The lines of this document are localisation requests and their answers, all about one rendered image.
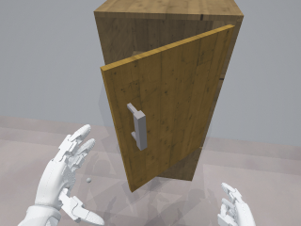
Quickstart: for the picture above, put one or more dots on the handle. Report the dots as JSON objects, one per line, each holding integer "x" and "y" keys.
{"x": 140, "y": 132}

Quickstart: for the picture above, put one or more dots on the robot right hand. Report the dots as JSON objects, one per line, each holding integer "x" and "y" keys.
{"x": 239, "y": 212}

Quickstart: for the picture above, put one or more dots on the robot left hand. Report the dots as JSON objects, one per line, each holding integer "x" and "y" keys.
{"x": 60, "y": 171}

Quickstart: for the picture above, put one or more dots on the left robot forearm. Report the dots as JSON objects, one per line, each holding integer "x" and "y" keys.
{"x": 41, "y": 215}

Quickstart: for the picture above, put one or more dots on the cupboard door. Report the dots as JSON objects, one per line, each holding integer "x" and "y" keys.
{"x": 174, "y": 86}

